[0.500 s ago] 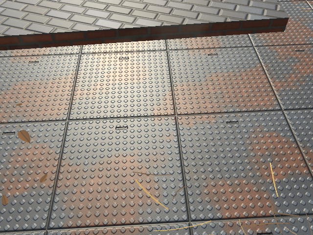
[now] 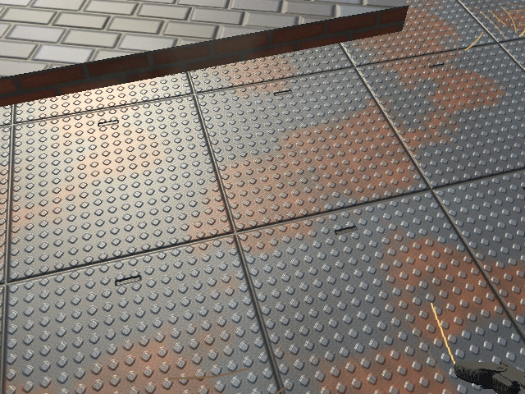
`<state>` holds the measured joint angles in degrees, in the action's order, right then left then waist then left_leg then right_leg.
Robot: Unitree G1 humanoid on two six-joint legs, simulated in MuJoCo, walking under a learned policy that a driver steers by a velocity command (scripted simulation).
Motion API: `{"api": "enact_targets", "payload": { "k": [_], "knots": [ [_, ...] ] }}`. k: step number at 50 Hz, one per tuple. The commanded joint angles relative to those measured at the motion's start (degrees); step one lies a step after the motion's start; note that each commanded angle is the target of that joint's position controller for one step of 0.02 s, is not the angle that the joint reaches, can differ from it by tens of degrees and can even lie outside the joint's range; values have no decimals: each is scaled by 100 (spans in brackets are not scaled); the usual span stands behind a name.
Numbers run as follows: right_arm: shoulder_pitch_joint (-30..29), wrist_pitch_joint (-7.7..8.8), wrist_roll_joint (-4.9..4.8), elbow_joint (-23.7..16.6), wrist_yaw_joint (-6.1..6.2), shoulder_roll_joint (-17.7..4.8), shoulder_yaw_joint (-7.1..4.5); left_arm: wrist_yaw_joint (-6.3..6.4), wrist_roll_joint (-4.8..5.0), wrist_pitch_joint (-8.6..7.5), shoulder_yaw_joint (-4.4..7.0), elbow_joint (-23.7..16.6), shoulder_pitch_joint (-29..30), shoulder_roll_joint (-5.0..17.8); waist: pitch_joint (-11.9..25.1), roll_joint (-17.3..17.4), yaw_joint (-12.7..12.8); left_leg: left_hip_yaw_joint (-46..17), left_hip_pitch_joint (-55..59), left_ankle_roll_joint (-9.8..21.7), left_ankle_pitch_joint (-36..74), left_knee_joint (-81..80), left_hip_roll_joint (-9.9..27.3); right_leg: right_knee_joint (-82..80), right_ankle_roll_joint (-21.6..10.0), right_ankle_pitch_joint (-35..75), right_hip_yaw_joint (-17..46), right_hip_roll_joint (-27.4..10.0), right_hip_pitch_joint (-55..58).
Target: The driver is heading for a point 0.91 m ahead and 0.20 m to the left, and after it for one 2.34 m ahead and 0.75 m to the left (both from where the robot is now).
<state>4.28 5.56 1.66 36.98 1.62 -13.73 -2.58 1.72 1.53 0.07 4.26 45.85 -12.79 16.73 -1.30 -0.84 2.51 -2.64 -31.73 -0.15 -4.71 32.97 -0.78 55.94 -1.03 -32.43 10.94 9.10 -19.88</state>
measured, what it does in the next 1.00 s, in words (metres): walks ahead, turning left: right foot, then left foot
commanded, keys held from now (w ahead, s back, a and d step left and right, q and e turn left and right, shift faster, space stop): q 0.92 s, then e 0.08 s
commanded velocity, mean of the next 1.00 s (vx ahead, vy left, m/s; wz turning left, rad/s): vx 0.03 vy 0.00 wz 0.31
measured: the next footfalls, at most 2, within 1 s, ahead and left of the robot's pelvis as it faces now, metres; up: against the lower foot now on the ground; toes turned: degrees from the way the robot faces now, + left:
right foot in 0.24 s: +0.10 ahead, -0.12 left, +0.00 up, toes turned +3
left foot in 0.58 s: +0.13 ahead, +0.16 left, +0.00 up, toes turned +13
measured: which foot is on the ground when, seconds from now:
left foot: down 0.00-0.26, up 0.28-0.56, down 0.58-1.00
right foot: up 0.00-0.22, down 0.24-0.58, up 0.60-1.00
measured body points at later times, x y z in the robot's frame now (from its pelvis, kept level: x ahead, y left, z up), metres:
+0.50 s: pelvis +0.08 +0.02 +0.02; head +0.11 +0.02 +0.47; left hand +0.16 +0.31 -0.10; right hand +0.26 -0.24 -0.08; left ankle +0.08 +0.14 -0.68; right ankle +0.06 -0.12 -0.71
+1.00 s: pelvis +0.10 +0.05 +0.02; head +0.13 +0.06 +0.47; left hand +0.12 +0.36 -0.09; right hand +0.37 -0.14 -0.06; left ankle +0.09 +0.15 -0.71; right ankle +0.18 -0.07 -0.70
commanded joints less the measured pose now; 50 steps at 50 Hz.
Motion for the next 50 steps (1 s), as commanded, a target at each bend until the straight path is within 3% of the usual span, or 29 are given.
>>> {"api": "enact_targets", "payload": {
  "k": [1, 2, 3, 5, 6, 9, 11, 12, 13, 14, 15, 16, 17, 19, 21, 23, 26, 28, 29, 30, 31, 32, 34, 35, 37, 41, 46, 48, 50],
  "knots": [
    [896, -155, -56, -340, 4, -824, -270, -48, 34, 126, 143, -376, -458, 829, 1868, 994, -431, -2881, 3515, 1502, 1222, -942, 2269, 2517, 387, -140, -204, -486, -2013],
    [611, -262, -36, -301, 4, -588, -171, 5, 16, 272, 135, -369, -206, 692, 1299, 601, -378, -2253, 2709, 1297, 433, -1105, 1847, 2242, 440, 88, -340, -610, -1928],
    [340, -333, -14, -264, -14, -543, -130, 28, -1, 363, 99, -371, -165, 498, 900, 634, -205, -1914, 1927, 1138, -129, -1289, 1555, 1588, 429, 204, -382, -763, -1578],
    [18, -400, 22, -228, -101, -604, -165, -19, -82, 377, -45, -216, -360, 19, 617, 881, 25, -1013, 753, 862, -90, -1557, 880, 45, 414, 361, -945, -767, -324],
    [83, -415, -9, -191, -119, -632, -195, -39, -135, 315, -87, -193, -284, -103, 664, 986, -36, -946, 798, 925, 119, -1584, 810, -578, 412, 412, -1040, -751, -62],
    [291, -450, -168, -108, -65, -759, -259, -66, -169, 198, -62, -129, -166, 74, 934, 1057, -62, -1280, 1190, 1120, -110, -1408, 987, -2068, 277, 1623, -993, -726, 573],
    [441, -480, -244, -64, -24, -765, -265, -64, -240, 189, 14, -104, -166, 307, 835, 871, 12, -1323, 728, 838, -1011, -1367, 867, -2800, -18, 2111, -1026, -750, 1266],
    [471, -464, -235, -87, -39, -691, -246, -20, -336, 194, 88, -189, -209, 650, 701, 470, 17, -1189, 195, 539, -1570, -995, 654, -3047, -314, 1970, -437, -1391, 1561],
    [400, -437, -270, -289, -62, -503, -218, 8, -358, 221, 215, -89, -179, 1043, 540, -790, -191, -253, -10, 227, -1973, -228, -34, -3519, -804, 1308, 279, -2087, 1021],
    [256, -415, -258, -315, -50, -663, -256, 25, -362, 194, 186, -197, 67, 858, 350, -1232, -65, 75, 40, 56, -2130, 719, -206, -4046, -1216, 1339, 880, -2635, 588],
    [276, -425, -270, -300, -30, -830, -350, 65, -385, 116, 161, -290, 328, 762, 219, -1187, -73, 22, -221, -9, -2390, 1609, -111, -4023, -1364, 2157, 962, -2854, 674],
    [502, -481, -280, -169, 8, -873, -415, 106, -336, 34, 140, -326, 436, 647, 275, -916, -130, -81, -478, -107, -2553, 2360, -112, -3866, -1389, 3171, 798, -2842, 936],
    [737, -541, -267, -99, 35, -854, -445, 128, -237, -33, 131, -325, 545, 583, 329, -740, -209, -215, -749, -192, -2501, 2826, -52, -3686, -1327, 3971, 578, -2838, 1241],
    [878, -615, -283, -77, 48, -619, -394, 166, -123, -48, 124, -258, 601, 499, 408, -539, -267, -200, -976, -325, -2236, 2893, 85, -3467, -1148, 4794, 27, -2654, 1666],
    [603, -642, -316, -211, -7, -404, -292, 195, -108, 40, 166, -162, 556, 552, 451, -649, -142, 125, -797, -388, -1926, 2240, 180, -3354, -1022, 4993, -435, -2471, 1812],
    [361, -654, -339, -366, -122, -350, -231, 216, -129, 138, 229, -124, 499, 695, 569, -854, -15, 374, -228, -340, -1790, 1485, 194, -3274, -970, 5063, -726, -2456, 1710],
    [475, -675, -345, -429, -270, -613, -301, 200, -38, 166, 289, -76, 463, 888, 625, -933, -76, 647, 530, -114, -1388, 530, 90, -3053, -870, 4834, -828, -2609, 1578],
    [909, -686, -280, -269, -266, -738, -391, 162, 43, 116, 266, -13, 463, 807, 684, -667, -328, 782, 1526, 192, -388, -528, -146, -2429, -518, 4246, -1135, -2409, 1167],
    [1124, -677, -247, -264, -197, -1079, -518, 106, -58, 72, 233, 85, 150, 613, 847, 178, -341, 78, 2487, 462, 1269, -796, 198, -1364, -76, 3245, -1620, -2027, 449],
    [1308, -662, -136, -408, -113, -1926, -685, 44, -378, 4, 74, -216, 342, 199, 930, 2083, -277, -2343, 3560, 1488, 4189, -754, 1880, 539, 517, -321, -1829, -1126, -1488],
    [1654, -554, -2, -403, -200, -1661, -578, 19, -280, -56, 114, -330, 794, 456, 1661, 1591, -707, -3020, 3646, 2319, 3876, -1004, 2365, 1456, 508, -937, -773, -843, -1825],
    [1361, -455, 1, -425, -234, -1518, -530, 17, -126, -49, 169, -338, 968, 643, 1299, 1047, -636, -2541, 3485, 2176, 3533, -1013, 2108, 1829, 451, -584, -603, -966, -2042],
    [806, -458, -221, -450, -137, -1230, -458, 105, -155, 12, 193, -176, 911, 653, 885, 481, -390, -1847, 3018, 1559, 2648, -1012, 1544, 1415, 409, 302, -545, -1159, -2107],
    [628, -510, -268, -487, -91, -1201, -434, 127, -175, 44, 209, -160, 848, 676, 830, 512, -252, -1679, 2664, 1428, 2436, -1078, 1364, 1114, 419, 576, -535, -1165, -1801],
    [558, -574, -216, -548, -40, -1216, -439, 98, -150, 56, 170, -107, 716, 520, 867, 629, -153, -1562, 2442, 1355, 2247, -1162, 1165, 617, 459, 909, -633, -980, -1439],
    [576, -636, -238, -587, 57, -1277, -473, 81, -151, 43, 109, -126, 850, 401, 890, 752, -250, -1765, 2308, 1344, 1256, -1235, 1086, -511, 556, 1210, -535, -842, -1110],
    [487, -719, -214, -618, 64, -1298, -481, 3, -120, -17, 124, -202, 961, 494, 660, 951, -308, -2288, 1843, 1277, 158, -1324, 930, -1323, 516, 1252, -484, -685, -608],
    [409, -725, -193, -627, 52, -1168, -417, -45, -109, -71, 127, -140, 757, 551, 818, 1024, -304, -2255, 2007, 1234, 367, -1141, 993, -1629, 454, 1280, -577, -809, -334],
    [329, -730, -187, -573, 44, -907, -282, -116, -147, -128, 73, -89, 569, 407, 897, 933, -176, -2078, 1864, 1064, 519, -878, 888, -2536, 309, 1872, -729, -906, 396]
  ]
}}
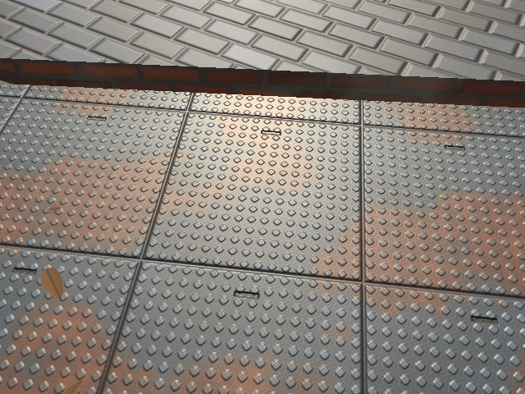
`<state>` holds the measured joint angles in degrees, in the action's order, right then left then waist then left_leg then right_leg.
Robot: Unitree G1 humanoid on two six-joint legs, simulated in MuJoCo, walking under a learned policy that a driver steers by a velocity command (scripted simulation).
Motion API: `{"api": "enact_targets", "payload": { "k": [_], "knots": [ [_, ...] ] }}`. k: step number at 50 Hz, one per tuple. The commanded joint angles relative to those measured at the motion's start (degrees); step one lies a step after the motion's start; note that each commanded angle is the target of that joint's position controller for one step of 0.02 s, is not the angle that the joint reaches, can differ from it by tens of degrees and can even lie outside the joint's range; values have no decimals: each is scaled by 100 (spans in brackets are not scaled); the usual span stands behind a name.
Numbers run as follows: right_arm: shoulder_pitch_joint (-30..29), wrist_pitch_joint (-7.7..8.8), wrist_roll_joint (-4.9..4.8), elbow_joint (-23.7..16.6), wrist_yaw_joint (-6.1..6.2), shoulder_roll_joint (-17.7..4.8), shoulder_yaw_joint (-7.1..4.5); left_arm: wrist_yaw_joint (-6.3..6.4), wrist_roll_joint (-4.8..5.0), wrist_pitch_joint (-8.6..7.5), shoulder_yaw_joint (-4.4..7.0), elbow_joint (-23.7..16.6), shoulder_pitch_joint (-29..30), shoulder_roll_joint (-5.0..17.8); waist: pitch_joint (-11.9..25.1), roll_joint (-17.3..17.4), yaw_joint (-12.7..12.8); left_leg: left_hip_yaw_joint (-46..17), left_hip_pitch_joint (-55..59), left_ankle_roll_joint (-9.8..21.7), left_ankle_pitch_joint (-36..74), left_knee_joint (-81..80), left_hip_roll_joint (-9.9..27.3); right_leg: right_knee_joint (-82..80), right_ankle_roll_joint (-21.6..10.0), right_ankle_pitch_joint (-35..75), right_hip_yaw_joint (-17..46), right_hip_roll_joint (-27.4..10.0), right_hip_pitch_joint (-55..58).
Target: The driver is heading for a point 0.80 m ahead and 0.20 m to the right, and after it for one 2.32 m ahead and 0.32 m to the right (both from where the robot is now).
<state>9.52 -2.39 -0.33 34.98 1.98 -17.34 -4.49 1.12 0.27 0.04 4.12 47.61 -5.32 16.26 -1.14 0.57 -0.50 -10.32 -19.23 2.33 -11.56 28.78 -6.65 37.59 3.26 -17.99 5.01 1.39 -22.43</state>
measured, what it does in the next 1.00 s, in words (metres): walks ahead, turning right: right foot, then left foot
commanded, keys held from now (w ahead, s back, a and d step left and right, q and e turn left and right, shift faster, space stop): e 0.02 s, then w+e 0.80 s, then w+q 0.18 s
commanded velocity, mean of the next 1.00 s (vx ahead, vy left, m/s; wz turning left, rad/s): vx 0.37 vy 0.00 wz -0.33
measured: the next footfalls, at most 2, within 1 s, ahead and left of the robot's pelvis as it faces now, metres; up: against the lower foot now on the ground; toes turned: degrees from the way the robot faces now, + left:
right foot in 0.04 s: +0.06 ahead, -0.13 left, +0.00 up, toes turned +5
left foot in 0.34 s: +0.10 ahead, +0.12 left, +0.00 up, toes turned -10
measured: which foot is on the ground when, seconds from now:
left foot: down 0.00-0.04, up 0.06-0.32, down 0.34-0.76, up 0.78-1.00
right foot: up 0.00-0.02, down 0.04-0.34, up 0.36-0.76, down 0.78-1.00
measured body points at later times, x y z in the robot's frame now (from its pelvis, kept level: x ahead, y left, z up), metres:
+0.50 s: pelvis +0.10 +0.00 +0.01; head +0.12 +0.01 +0.46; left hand +0.26 +0.26 -0.11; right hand +0.13 -0.29 -0.10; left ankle +0.06 +0.12 -0.74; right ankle +0.09 -0.15 -0.67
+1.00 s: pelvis +0.33 -0.15 +0.01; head +0.35 -0.17 +0.45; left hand +0.54 +0.05 -0.10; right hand +0.34 -0.45 -0.10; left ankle +0.46 +0.00 -0.65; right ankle +0.32 -0.21 -0.74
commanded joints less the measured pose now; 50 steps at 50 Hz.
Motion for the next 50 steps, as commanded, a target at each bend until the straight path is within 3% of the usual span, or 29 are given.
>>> {"api": "enact_targets", "payload": {
  "k": [1, 2, 3, 4, 5, 7, 11, 14, 16, 17, 18, 19, 20, 21, 24, 26, 30, 34, 36, 38, 39, 40, 41, 42, 43, 44, 45, 47, 50],
  "knots": [
    [-38, 75, 32, -257, -6, -329, 2, -99, -82, -148, 36, -246, -233, 338, 850, 641, 177, -1117, 455, 569, 911, -377, 1285, -1495, -235, 1145, -105, -226, 1177],
    [374, 110, 151, -64, -30, -48, 98, -122, -206, -162, 4, -195, -370, 414, 978, 128, 18, -722, 255, 235, -224, -49, 900, -1773, -443, 1347, 494, -718, 1675],
    [791, 158, 241, -46, -68, -37, 97, -101, -224, -149, -2, -217, -152, 680, 742, -799, -477, 55, -37, -82, -1289, 311, 257, -1884, -954, 914, 1245, -1220, 1469],
    [367, 200, 236, -163, -54, -279, 54, -96, -194, -136, 8, -230, -64, 676, 432, -1243, -278, 370, 10, -221, -1395, 438, 300, -2353, -1424, -1043, 1918, -1467, 800],
    [-42, 257, 135, -204, -31, -584, -35, -79, -105, -130, 46, -307, -49, 800, -8, -1221, -42, 595, -142, -265, -1246, 716, 308, -2651, -1468, -2164, 2134, -1416, 606],
    [-420, 391, 60, -221, -25, -622, -96, -4, 0, -134, 128, -242, -450, 1110, -330, -1294, 236, 704, -584, -314, -1349, 1155, 343, -2875, -1560, -2144, 2509, -1522, 768],
    [-539, 673, -50, -168, -158, -261, -38, 67, 142, -189, 150, -137, -954, 955, -171, -1010, 346, 678, -927, -273, -1520, 882, 476, -2684, -1538, -1190, 2290, -1227, 1587],
    [-351, 804, -93, 1, -224, -94, -35, 100, 169, -82, 194, -262, -813, 970, 58, -969, 142, 941, 297, -219, -692, -430, 273, -2437, -1467, -661, 1906, -778, 1111],
    [113, 799, -127, 200, -185, -234, -123, 102, 165, -54, 173, -400, -710, 803, 308, -797, -122, 979, 1658, -181, 200, -1011, 407, -2078, -1263, -501, 1790, -532, 372],
    [730, 764, -142, 331, -115, -402, -188, 74, 145, -91, 115, -509, -524, 570, 534, -594, -425, 698, 2684, -80, 6, -908, 866, -1490, -1011, -718, 1622, -374, -460],
    [1428, 725, -33, 430, -31, -757, -263, 26, 142, -160, -41, -648, -454, 34, 887, 396, -671, -574, 3660, 263, -962, -1156, 1951, 88, -626, -1064, 868, 133, -1503],
    [1531, 702, 73, 544, -98, -1238, -396, 16, 232, -274, -21, -963, -260, 193, 467, 1333, -597, -2306, 3195, 952, -2242, -1773, 3071, 1095, -551, -1503, 370, 130, -2496],
    [1192, 746, 64, 484, -99, -876, -303, -10, 257, -336, 75, -906, -326, 601, -71, 960, -421, -2315, 2855, 1108, -2638, -1903, 3095, 1867, -547, -1235, 434, -351, -2840],
    [983, 781, 24, 459, -89, -547, -209, -54, 243, -344, 117, -767, -470, 683, -312, 819, -328, -1772, 2777, 934, -2225, -1940, 2766, 2170, -549, -771, 436, -416, -2974],
    [771, 809, 44, 518, -130, -421, -138, -160, 141, -347, 94, -721, -459, 470, -433, 549, -234, -313, 2457, 621, 62, -1984, 2269, 2450, -510, 239, 285, -584, -2927],
    [761, 819, 60, 574, -150, -457, -146, -232, 147, -344, 27, -862, -292, 278, -372, 503, -230, 362, 2161, 617, 1048, -2026, 2086, 2224, -394, 692, 46, -583, -2733],
    [806, 812, 10, 716, -133, -647, -167, -369, 114, -357, -93, -1252, 345, 104, -485, 450, -337, 1239, 1576, 578, 1376, -2133, 1920, 789, -325, 1752, -389, -580, -1946],
    [1020, 775, -113, 900, -127, -871, -217, -490, 124, -323, -66, -1525, 674, 264, -517, 445, -284, 1619, 1884, 458, 2175, -1910, 2170, 22, -633, 1572, -730, -403, -1384],
    [1033, 711, -130, 918, -98, -1055, -260, -506, 107, -287, 45, -1565, 426, 486, -131, 606, -14, 1871, 2200, 343, 4353, -1102, 2214, -51, -904, 1082, -1038, -34, -698],
    [1023, 635, -115, 880, -36, -1094, -241, -432, 144, -220, 343, -1212, -1119, 991, 771, 532, 861, 2134, 1576, 91, 5255, 1019, 1990, -335, -1296, 1170, -1132, 401, 1575],
    [1139, 674, 20, 752, -17, -824, -123, -298, 159, -137, 492, -1023, -1988, 1402, 1294, -190, 1147, 2089, 67, -151, 2838, 2892, 1722, -381, -1605, 1007, 151, -345, 3359],
    [1831, 831, 125, 409, -137, 3, 166, -302, 157, -217, 494, -1134, -1713, 1961, 2248, -1622, 288, 1264, -2046, -404, -2321, 4916, 568, -1259, -2798, -606, 3813, -1957, 4913],
    [985, 1028, -97, 371, -205, -692, 33, -299, 125, -260, 370, -1224, -1932, 1374, 2451, -844, 887, 293, -2516, -285, -2055, 5300, 661, -2077, -2628, -1313, 4348, -1970, 4788],
    [614, 1081, -294, 276, -221, -842, -9, -302, 71, -322, 265, -1094, -1639, 1084, 1440, -682, 793, 467, -2827, -163, -1451, 5108, 940, -2210, -2300, -842, 3386, -1885, 3994],
    [576, 1095, -226, 316, -168, -750, 34, -295, 68, -364, 193, -1147, -1195, 922, 918, -139, 490, 524, -2511, -111, -930, 4625, 1249, -2204, -2090, -99, 2648, -1682, 2971],
    [607, 1050, -99, 422, -133, -734, 8, -291, 18, -388, 120, -1186, -800, 711, 589, -86, 256, 581, -2119, -143, -654, 4246, 1461, -2239, -1952, 699, 1994, -1466, 2151],
    [823, 956, -85, 490, -152, -727, -8, -284, -77, -420, 65, -1219, -629, 582, 516, -284, 46, 533, -1696, -145, -463, 4138, 1614, -2380, -1914, 1205, 1594, -1322, 1624],
    [1080, 776, -75, 622, -165, -566, 11, -294, -67, -516, 60, -1094, -574, 568, 443, -361, -111, 612, -1400, -231, -274, 3934, 1673, -2653, -1943, 1690, 1081, -1239, 1103],
    [706, 630, -31, 526, -125, -437, 47, -276, -73, -635, 76, -832, -731, 669, 30, -270, -45, 627, -1836, -391, 489, 3312, 1687, -2944, -1835, 2088, 391, -1148, 880]
  ]
}}
Keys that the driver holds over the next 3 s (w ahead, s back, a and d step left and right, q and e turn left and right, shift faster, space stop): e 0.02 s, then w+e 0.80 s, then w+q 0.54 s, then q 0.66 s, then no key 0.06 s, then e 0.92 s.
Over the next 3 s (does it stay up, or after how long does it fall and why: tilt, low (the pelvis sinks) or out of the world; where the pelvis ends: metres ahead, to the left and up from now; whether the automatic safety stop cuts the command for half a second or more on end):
stays up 0.75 -0.31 0.01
